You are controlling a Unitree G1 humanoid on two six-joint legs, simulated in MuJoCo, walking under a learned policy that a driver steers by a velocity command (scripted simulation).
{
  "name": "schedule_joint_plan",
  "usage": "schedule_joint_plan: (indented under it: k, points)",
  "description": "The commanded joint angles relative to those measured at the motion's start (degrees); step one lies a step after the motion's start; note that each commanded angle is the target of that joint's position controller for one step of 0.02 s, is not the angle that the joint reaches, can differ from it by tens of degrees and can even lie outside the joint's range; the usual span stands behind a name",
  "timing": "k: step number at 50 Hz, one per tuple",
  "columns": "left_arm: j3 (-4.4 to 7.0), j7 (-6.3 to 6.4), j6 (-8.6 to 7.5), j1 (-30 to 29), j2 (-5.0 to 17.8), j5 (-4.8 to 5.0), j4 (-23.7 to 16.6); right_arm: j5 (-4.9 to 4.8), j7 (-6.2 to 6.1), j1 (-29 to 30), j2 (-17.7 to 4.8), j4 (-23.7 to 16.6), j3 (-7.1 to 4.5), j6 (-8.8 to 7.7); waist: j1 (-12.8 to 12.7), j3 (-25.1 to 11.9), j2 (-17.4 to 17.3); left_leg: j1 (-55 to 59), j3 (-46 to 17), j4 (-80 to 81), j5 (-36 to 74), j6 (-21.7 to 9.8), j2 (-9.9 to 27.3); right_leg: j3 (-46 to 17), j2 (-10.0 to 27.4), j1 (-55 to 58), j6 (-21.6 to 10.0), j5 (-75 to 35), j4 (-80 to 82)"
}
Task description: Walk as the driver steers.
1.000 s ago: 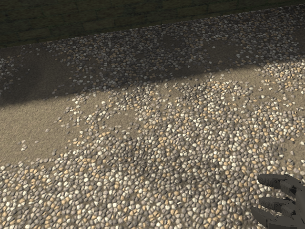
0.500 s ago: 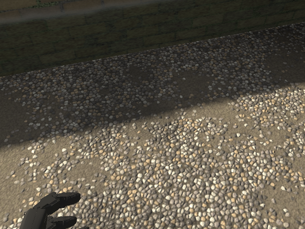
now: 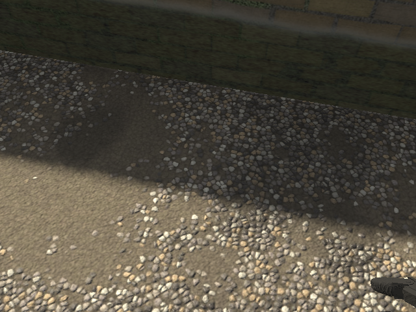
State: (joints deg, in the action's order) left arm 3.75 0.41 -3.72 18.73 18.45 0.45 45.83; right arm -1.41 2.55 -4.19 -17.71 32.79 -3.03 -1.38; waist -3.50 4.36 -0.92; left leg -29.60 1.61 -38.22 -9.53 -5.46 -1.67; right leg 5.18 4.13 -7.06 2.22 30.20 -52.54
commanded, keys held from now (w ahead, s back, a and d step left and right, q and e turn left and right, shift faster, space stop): w+q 0.24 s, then w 0.04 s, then w+e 0.26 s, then no key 0.46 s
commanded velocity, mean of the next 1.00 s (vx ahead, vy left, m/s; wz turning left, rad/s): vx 0.37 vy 0.00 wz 0.13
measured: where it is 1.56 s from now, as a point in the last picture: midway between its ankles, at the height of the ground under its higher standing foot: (222, 287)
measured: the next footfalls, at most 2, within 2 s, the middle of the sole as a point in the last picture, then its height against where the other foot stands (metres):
right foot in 0.46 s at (257, 296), level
left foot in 0.92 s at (188, 253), level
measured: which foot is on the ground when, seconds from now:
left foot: down 0.00-0.48, up 0.50-0.90, down 0.92-1.00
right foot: up 0.00-0.44, down 0.46-1.00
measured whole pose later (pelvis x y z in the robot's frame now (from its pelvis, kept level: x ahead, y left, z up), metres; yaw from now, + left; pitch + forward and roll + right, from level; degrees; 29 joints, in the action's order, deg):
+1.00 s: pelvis +0.48 +0.01 +0.02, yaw +4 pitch +1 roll +0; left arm 1.1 0.6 -2.1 15.3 16.3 -0.6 46.7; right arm 1.4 -0.5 -5.8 -14.4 40.9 -1.4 -2.9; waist -2.6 1.2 1.0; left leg -21.8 -1.4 -27.3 -6.4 -1.1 -1.5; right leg -5.0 -4.4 -9.1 -1.7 22.1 -31.8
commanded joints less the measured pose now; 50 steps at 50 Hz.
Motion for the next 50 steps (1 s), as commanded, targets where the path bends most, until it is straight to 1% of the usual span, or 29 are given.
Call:
schedule_joint_plan:
  k: [1,2,3,4,8,13,17,20,21,22,23,24,25,26,27,28,29,30,32,35,38,41,44,45,46,47,48,49,50]
  points:
    - [0.83,-0.83,-3.94,-6.0,8.6,1.88,-9.8,0.27,-0.57,-17.1,-10.9,-0.2,-3.63,-1.41,10.0,-16.0,-5.8,45.2,-39.6,21.7,-12.0,-14.0,18.7,-10.3,-1.9,-41.4,-2.0,-3.2,-24.9]
    - [0.48,-0.33,-4.29,-6.4,7.7,0.98,-9.5,0.2,-0.65,-13.8,-9.7,-0.4,-3.21,-1.76,7.5,-11.4,-0.7,36.9,-33.3,21.5,-5.4,-12.3,16.2,-10.1,0.5,-38.8,-2.2,-7.9,-20.5]
    - [0.71,0.11,-4.24,-6.2,7.7,-0.46,-9.2,0.55,-0.77,-10.5,-8.6,-0.8,-2.83,-1.83,5.1,-8.9,0.0,29.9,-28.6,21.8,1.8,-11.2,14.0,-10.1,2.0,-35.0,-1.7,-10.7,-16.1]
    - [0.89,0.06,-3.68,-5.1,7.8,-0.94,-8.9,1.24,-0.96,-8.7,-7.5,-1.4,-2.34,-1.91,3.3,-8.2,-1.3,25.5,-26.0,23.0,6.4,-10.9,12.5,-10.5,2.9,-31.3,-1.4,-12.6,-14.4]
    - [0.2,0.18,-1.92,-6.6,5.0,-1.73,-9.3,0.91,-2.09,-9.6,-7.9,0.7,-2.45,-2.41,2.6,-6.1,-1.3,17.7,-20.0,25.2,15.8,-11.6,9.9,-8.7,1.8,-29.1,1.7,-17.9,-6.1]
    - [-1.08,-0.63,-2.36,-17.4,2.2,-1.15,-11.7,0.22,-3.35,-13.8,-8.6,3.6,-2.57,-1.73,6.6,-4.1,-3.2,16.0,-16.7,24.1,9.4,-7.5,6.3,-8.2,-1.8,-25.6,2.4,-34.5,14.5]
    - [-1.12,-2.18,-3.23,-21.3,3.0,-0.24,-12.4,0.17,-3.31,-17.7,-8.2,6.6,-2.1,-1.76,9.0,-2.8,-4.3,21.5,-18.5,22.3,6.3,-6.9,10.0,-8.1,-2.0,-24.2,0.1,-37.6,21.3]
    - [-0.64,-2.59,-3.21,-21.1,4.2,-0.01,-13.0,0.59,-3.21,-18.7,-8.7,8.2,-2.24,-1.31,8.5,-1.8,-5.5,28.9,-19.9,19.8,13.4,-6.0,13.5,-7.3,-2.2,-25.6,-3.2,-28.9,23.3]
    - [-0.4,-2.57,-3.19,-19.4,4.7,0.05,-12.7,0.59,-3.2,-18.2,-8.9,8.5,-2.3,-1.13,7.5,-2.2,-5.8,30.4,-19.1,17.8,19.6,-5.3,13.5,-6.3,-3.0,-23.7,-4.6,-25.9,24.1]
    - [0.26,-2.42,-3.24,-15.1,5.6,-0.07,-11.6,0.6,-3.25,-17.2,-8.9,8.5,-2.22,-0.96,5.0,-4.6,-5.4,31.0,-16.7,12.6,30.2,-4.3,11.9,-4.5,-4.8,-17.5,-6.3,-25.6,26.1]
    - [1.23,-2.26,-3.29,-7.5,7.5,-0.32,-9.7,1.11,-3.36,-16.8,-8.0,8.2,-1.74,-0.84,1.5,-10.7,-4.0,28.9,-13.6,2.9,36.2,-2.9,9.2,-5.7,-3.9,-6.2,-8.7,-28.9,25.6]
    - [2.02,-2.33,-3.26,1.2,11.1,-0.8,-8.8,2.37,-3.6,-18.6,-6.0,6.9,-0.72,-1.1,-0.6,-19.8,3.2,17.7,-10.7,-13.7,23.0,-0.6,4.8,-19.3,5.6,11.4,-14.2,-33.6,23.3]
    - [2.86,-2.89,-2.72,4.4,13.1,-0.16,-7.0,1.79,-3.35,-23.9,-2.7,6.8,0.2,-2.03,1.4,-22.9,18.3,-3.3,-6.4,-30.9,-16.7,4.2,-3.9,-44.2,15.0,26.3,-22.0,-20.8,30.5]
    - [1.58,-3.12,-2.55,4.3,8.2,1.52,-7.4,1.38,-2.95,-20.0,-6.9,6.1,-0.29,-2.93,-0.2,-19.2,12.6,-10.9,-10.7,-35.2,-20.7,4.1,-1.1,-49.7,14.7,25.8,-20.5,-9.1,35.0]
    - [1.08,-2.78,-2.16,0.6,6.5,1.08,-8.1,0.25,-2.55,-13.5,-8.6,4.8,-0.87,-3.63,-0.6,-11.0,7.7,-13.8,-9.8,-34.9,-15.5,4.0,1.4,-42.3,13.2,18.7,-18.5,-10.4,36.2]
    - [0.85,-2.51,-1.75,-2.1,6.2,-0.01,-9.1,0.61,-2.53,-9.6,-7.8,4.2,-0.62,-4.19,0.0,-6.5,2.7,-12.8,-8.2,-33.2,-12.7,4.3,2.8,-36.1,11.2,11.7,-17.5,-21.7,36.6]
    - [0.54,-2.32,-1.57,-3.9,5.5,-0.47,-9.5,1.51,-2.52,-8.5,-7.3,3.8,-0.79,-4.4,1.4,-4.4,0.7,-11.1,-7.4,-30.2,-10.8,5.1,4.2,-31.3,9.7,7.1,-17.1,-35.2,36.4]
    - [0.08,-2.09,-1.66,-4.6,4.6,-0.99,-9.6,2.11,-2.54,-9.5,-6.6,3.9,-0.83,-4.24,3.0,-5.7,1.8,-7.4,-7.2,-27.6,-9.9,5.9,5.2,-27.2,8.1,4.7,-16.5,-46.9,36.2]
    - [-0.44,-1.87,-1.84,-5.2,3.6,-0.91,-8.5,2.44,-2.82,-12.1,-4.2,5.1,-0.28,-3.39,4.6,-7.7,4.5,-3.2,-5.9,-22.1,-9.4,7.9,5.3,-21.0,6.2,1.8,-16.2,-61.6,35.7]
    - [0.13,-1.02,-1.13,-4.6,6.0,-0.56,-6.6,2.35,-3.43,-10.7,-2.4,5.4,0.35,-2.35,4.4,-9.0,5.6,-0.1,-4.0,-13.2,-4.0,9.5,4.0,-15.3,4.5,-0.9,-15.5,-68.7,35.4]
    - [0.05,-0.16,0.1,-3.0,6.3,-0.12,-4.9,1.96,-3.32,-6.1,-2.0,5.2,0.46,-1.98,2.4,-9.7,5.8,3.7,-3.7,-3.7,6.7,9.1,2.9,-12.6,2.6,-1.7,-12.6,-64.7,35.2]
    - [-0.26,0.33,1.0,-1.7,5.9,-0.15,-3.3,1.8,-2.81,-2.1,-2.3,4.5,0.25,-2.08,1.0,-8.7,5.9,5.0,-4.6,1.9,9.9,8.3,2.4,-14.1,3.7,-0.1,-12.0,-58.4,34.3]
    - [-0.38,0.34,1.65,-2.3,5.7,-0.28,-2.4,2.13,-2.43,-0.7,-3.3,4.1,-0.21,-2.6,1.3,-7.2,6.1,6.0,-5.1,6.5,5.8,6.3,2.2,-17.2,5.5,2.0,-12.7,-55.3,31.1]
    - [-0.54,0.4,1.82,-3.1,5.3,-0.02,-2.2,2.31,-2.38,-2.1,-3.5,4.6,-0.41,-2.87,2.5,-7.2,5.7,8.5,-4.8,10.4,7.3,5.2,2.0,-17.7,5.1,2.1,-12.0,-53.3,29.0]
    - [-0.73,0.37,1.8,-3.0,4.8,0.12,-1.9,2.69,-2.47,-4.0,-3.9,5.3,-0.59,-3.2,3.8,-7.6,4.5,13.6,-5.1,16.0,15.8,3.8,2.5,-17.6,3.5,1.1,-10.4,-50.5,26.6]
    - [-1.09,0.28,1.24,-1.4,4.0,-0.97,-2.2,3.27,-2.96,-5.7,-6.6,5.5,-1.09,-3.41,3.3,-10.7,1.4,22.0,-9.6,14.5,34.9,1.5,7.3,-16.4,0.5,-1.9,-8.0,-45.2,22.8]
    - [-1.62,0.12,0.58,5.1,2.4,-1.81,-1.3,3.47,-3.42,-5.4,-8.3,5.1,-1.29,-2.85,-0.2,-15.6,-6.6,34.3,-15.4,9.0,51.4,-4.4,14.1,-14.9,-2.9,-10.3,-5.1,-28.0,19.0]
    - [-2.19,0.3,0.77,5.8,1.7,-1.44,0.0,3.04,-3.64,-6.4,-2.7,5.4,-0.14,-1.7,2.1,-19.1,-7.6,36.1,-18.6,8.8,49.3,-8.9,17.3,-12.9,-4.4,-11.8,-2.6,-11.8,15.7]
    - [-2.06,0.33,1.58,3.8,2.2,-1.05,-0.2,2.21,-3.55,-5.7,-0.1,5.9,0.8,-0.88,2.3,-17.3,-7.5,33.1,-20.9,10.7,41.0,-9.4,17.8,-11.9,-4.0,-12.4,-1.4,-3.0,16.0]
